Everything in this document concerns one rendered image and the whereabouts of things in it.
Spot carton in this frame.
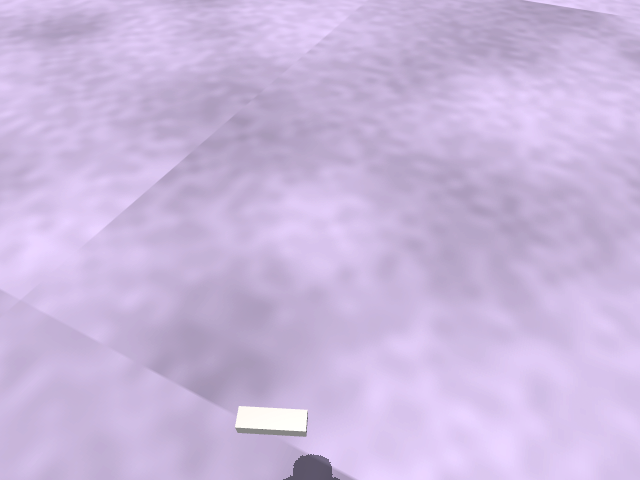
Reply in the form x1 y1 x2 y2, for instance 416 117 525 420
235 406 308 437

